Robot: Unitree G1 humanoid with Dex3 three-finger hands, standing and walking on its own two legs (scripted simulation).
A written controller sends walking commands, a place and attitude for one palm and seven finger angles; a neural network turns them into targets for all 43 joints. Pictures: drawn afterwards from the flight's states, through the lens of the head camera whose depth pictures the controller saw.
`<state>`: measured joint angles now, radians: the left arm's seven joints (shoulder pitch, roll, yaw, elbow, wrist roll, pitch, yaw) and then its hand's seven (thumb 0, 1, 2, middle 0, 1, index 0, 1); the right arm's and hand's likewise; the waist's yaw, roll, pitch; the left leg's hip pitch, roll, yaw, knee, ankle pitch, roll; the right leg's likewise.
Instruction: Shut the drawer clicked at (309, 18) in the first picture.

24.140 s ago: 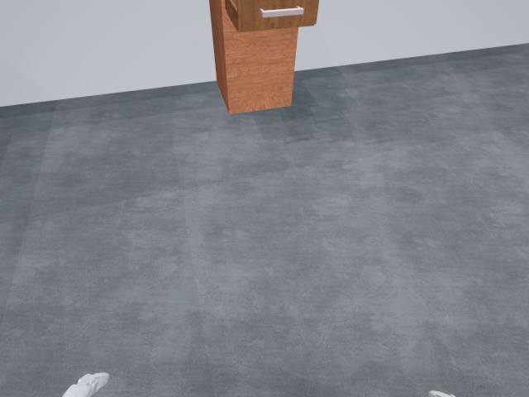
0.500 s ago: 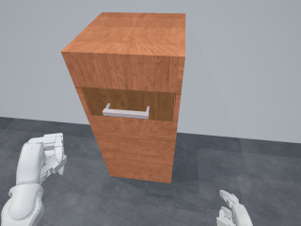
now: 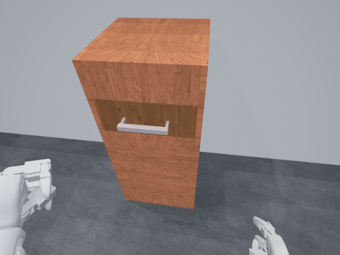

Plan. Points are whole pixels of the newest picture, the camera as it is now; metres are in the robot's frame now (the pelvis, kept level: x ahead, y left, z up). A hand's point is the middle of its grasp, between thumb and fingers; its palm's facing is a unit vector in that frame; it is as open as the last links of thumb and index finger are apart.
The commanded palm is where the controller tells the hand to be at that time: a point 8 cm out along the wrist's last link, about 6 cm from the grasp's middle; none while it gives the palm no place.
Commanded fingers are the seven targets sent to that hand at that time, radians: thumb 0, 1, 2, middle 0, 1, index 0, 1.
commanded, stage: step back with the hand held close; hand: left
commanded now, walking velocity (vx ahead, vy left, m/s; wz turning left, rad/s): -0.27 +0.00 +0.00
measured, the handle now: (143, 125) +0.57 +0.18 -0.05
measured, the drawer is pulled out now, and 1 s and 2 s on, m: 0.00 0.00 0.00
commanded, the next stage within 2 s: stop stepping back and stand still in 1.64 s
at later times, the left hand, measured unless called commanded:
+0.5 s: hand (39, 192) +0.17 +0.25 +0.16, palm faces +0.28 -0.81 -0.51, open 3.2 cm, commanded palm +0.11 +0.29 +0.18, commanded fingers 0.00 0.90 0.90 -1.40 -1.60 -1.40 -1.60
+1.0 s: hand (11, 224) +0.12 +0.26 +0.16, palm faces +0.35 -0.79 -0.51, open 3.2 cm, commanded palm +0.04 +0.30 +0.18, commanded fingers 0.00 0.90 0.90 -1.40 -1.60 -1.40 -1.60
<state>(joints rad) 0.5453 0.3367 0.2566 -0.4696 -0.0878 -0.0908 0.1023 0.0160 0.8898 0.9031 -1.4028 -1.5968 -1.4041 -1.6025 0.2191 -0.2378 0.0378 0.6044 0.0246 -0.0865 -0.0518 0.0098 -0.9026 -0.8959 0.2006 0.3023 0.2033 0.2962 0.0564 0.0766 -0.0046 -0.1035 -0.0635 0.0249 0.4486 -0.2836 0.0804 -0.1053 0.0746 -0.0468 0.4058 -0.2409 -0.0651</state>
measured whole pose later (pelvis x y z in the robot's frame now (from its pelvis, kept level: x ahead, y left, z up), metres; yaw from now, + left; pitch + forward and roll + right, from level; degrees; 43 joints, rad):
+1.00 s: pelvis -0.08 +0.02 -0.02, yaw +1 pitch +1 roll -1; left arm 0.58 0.42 0.43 -0.62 0.00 -0.26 0.11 0.01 0.89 0.90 -1.40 -1.60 -1.41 -1.60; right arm 0.21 -0.22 -0.01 0.54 -0.01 -0.04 -0.05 0.01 -0.90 -0.90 0.20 0.30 0.21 0.30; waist -0.01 -0.02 0.06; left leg -0.40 -0.09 0.04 0.59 -0.21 0.12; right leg -0.37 0.09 0.11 0.65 -0.25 0.01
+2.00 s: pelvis -0.28 -0.06 +0.00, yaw +1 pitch +2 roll +2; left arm 0.65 0.38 0.35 -0.51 -0.02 -0.21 0.14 0.01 0.89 0.90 -1.40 -1.60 -1.41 -1.60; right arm 0.24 -0.21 -0.01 0.61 0.02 -0.05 -0.06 0.01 -0.90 -0.90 0.20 0.30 0.21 0.30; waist -0.02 -0.05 -0.04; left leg -0.37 -0.02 0.03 0.77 -0.41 0.02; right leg -0.29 0.04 0.02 0.42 -0.17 -0.06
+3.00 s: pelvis -0.29 -0.04 -0.01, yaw +3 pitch +1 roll +0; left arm 0.39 0.36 0.15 -0.02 0.03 -0.10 0.03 0.00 0.89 0.90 -1.38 -1.57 -1.38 -1.58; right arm 0.14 -0.28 -0.03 0.72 0.01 -0.07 0.01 0.01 -0.90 -0.90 0.20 0.30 0.20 0.30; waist 0.01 0.06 -0.01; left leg -0.29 -0.01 0.03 0.57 -0.30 0.03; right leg -0.29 0.01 -0.04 0.55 -0.28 -0.02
